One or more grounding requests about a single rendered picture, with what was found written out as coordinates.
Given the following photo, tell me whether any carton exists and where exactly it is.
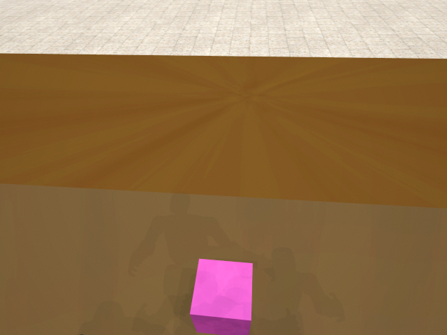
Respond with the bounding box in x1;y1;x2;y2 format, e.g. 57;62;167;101
190;259;253;335

